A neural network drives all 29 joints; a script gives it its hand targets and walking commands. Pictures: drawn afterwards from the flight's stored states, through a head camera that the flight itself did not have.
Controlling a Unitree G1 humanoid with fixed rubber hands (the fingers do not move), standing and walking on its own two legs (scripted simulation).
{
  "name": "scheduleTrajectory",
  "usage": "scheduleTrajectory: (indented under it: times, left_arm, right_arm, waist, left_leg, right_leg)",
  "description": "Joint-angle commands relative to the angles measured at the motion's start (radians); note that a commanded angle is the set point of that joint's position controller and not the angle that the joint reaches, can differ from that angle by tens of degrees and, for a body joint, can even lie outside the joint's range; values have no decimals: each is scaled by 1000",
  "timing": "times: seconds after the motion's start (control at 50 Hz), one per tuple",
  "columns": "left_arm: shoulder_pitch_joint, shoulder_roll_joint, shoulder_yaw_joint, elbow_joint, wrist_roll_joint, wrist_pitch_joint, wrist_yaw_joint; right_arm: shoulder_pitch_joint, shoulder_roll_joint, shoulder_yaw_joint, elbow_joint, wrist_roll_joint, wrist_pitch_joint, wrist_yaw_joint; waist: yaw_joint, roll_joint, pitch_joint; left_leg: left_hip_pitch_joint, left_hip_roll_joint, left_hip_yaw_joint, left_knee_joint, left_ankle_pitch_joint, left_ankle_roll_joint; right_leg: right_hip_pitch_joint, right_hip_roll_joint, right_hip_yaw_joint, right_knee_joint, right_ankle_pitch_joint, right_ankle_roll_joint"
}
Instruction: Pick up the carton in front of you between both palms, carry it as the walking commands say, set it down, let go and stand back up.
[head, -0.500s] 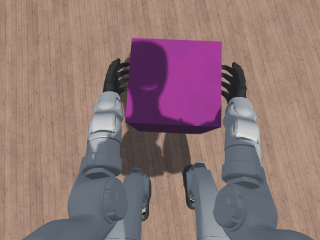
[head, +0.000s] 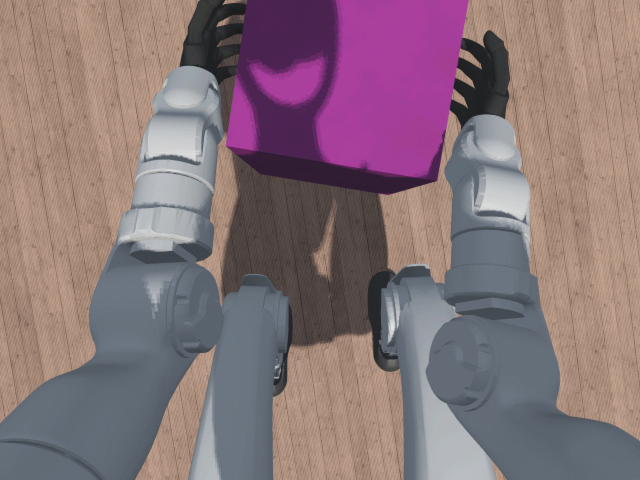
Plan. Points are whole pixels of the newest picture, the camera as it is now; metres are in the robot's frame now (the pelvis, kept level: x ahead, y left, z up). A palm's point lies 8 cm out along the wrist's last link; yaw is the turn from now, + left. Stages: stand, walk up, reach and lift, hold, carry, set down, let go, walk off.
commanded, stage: set down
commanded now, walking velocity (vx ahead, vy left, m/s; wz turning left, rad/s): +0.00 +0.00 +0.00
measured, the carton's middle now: (339, 99) +0.52 -0.02 -0.19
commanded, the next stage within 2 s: none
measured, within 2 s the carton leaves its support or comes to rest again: rests again in 1.14 s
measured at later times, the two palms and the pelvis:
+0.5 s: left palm (238, 82) +0.57 +0.12 -0.26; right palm (444, 117) +0.51 -0.17 -0.24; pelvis +0.00 +0.02 -0.09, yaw -2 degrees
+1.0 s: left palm (246, 87) +0.57 +0.11 -0.28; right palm (447, 115) +0.52 -0.18 -0.26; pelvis -0.01 +0.01 -0.12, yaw -1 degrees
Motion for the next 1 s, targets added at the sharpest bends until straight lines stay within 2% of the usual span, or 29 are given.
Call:
scheduleTrajectory:
  times: [0.0,0.14,0.38,0.4,0.48,0.56,0.6,0.66,0.72,0.86,0.92,0.98]
  left_arm:
    - [-553,-891,-421,21,-122,-29,-256]
    - [-636,-830,-427,59,-132,-36,-237]
    - [-794,-733,-527,91,-229,-60,-206]
    - [-813,-726,-533,75,-238,-67,-203]
    - [-836,-680,-533,111,-233,-90,-197]
    - [-835,-688,-555,98,-245,-99,-190]
    - [-821,-706,-561,98,-251,-102,-185]
    - [-806,-715,-558,107,-251,-104,-179]
    - [-806,-701,-545,121,-244,-110,-176]
    - [-779,-609,-472,210,-195,-113,-189]
    - [-769,-576,-443,240,-176,-108,-196]
    - [-759,-553,-419,261,-155,-99,-203]
  right_arm:
    - [-699,807,549,57,130,-22,236]
    - [-800,734,511,58,153,-37,235]
    - [-951,609,496,57,230,-68,229]
    - [-906,622,487,87,230,-69,228]
    - [-842,641,392,198,219,-74,244]
    - [-826,646,372,220,232,-78,255]
    - [-812,653,370,230,239,-79,260]
    - [-807,650,359,237,241,-82,264]
    - [-814,639,345,242,237,-87,261]
    - [-794,613,286,309,203,-87,251]
    - [-791,607,267,338,194,-85,250]
    - [-792,593,245,363,189,-82,257]
  waist:
    - [-25,25,-1045]
    - [-41,52,-1027]
    - [-95,122,-1018]
    - [-86,138,-990]
    - [-90,198,-868]
    - [-90,242,-881]
    - [-92,254,-890]
    - [-99,256,-864]
    - [-101,241,-821]
    - [-66,155,-659]
    - [-53,127,-611]
    - [-40,129,-556]
  left_leg:
    - [335,-111,64,-155,246,5]
    - [333,-100,55,-67,252,4]
    - [419,-79,32,92,335,-4]
    - [404,-79,38,97,331,-6]
    - [385,-64,18,137,385,-2]
    - [470,-54,-4,171,493,-1]
    - [520,-50,-16,189,564,-3]
    - [535,-47,-26,205,597,-3]
    - [479,-49,-21,212,551,0]
    - [210,-54,17,195,283,22]
    - [165,-50,19,195,230,30]
    - [141,-46,19,198,211,33]
  right_leg:
    - [749,137,-90,-28,290,30]
    - [639,125,-112,72,269,33]
    - [518,94,-144,243,303,34]
    - [518,97,-140,248,304,30]
    - [411,99,-137,296,322,24]
    - [336,101,-140,324,349,21]
    - [282,102,-144,335,357,22]
    - [222,103,-147,340,348,24]
    - [219,103,-142,346,337,26]
    - [331,105,-123,355,258,32]
    - [329,105,-119,358,224,33]
    - [298,105,-110,361,198,29]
